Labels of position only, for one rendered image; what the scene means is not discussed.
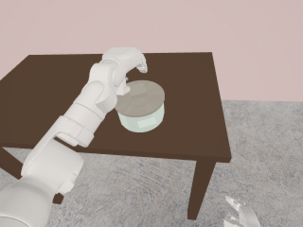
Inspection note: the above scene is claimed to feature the right robot hand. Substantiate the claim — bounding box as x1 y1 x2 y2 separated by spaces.
223 195 260 227

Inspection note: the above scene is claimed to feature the left robot hand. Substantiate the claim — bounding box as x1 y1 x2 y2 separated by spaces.
102 46 148 96

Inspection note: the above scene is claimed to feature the table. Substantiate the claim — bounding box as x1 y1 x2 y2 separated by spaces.
0 52 232 220

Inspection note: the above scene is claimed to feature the robot left upper arm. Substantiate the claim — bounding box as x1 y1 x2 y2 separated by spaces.
0 138 84 227

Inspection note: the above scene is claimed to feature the robot left forearm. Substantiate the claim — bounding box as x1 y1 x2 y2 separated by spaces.
21 57 127 176

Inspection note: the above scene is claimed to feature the knob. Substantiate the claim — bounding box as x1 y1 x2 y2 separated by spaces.
129 82 148 100

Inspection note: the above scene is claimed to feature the pot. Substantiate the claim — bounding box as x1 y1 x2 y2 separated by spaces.
117 103 165 132

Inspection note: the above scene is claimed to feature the lid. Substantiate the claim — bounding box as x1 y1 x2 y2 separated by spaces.
115 80 165 117

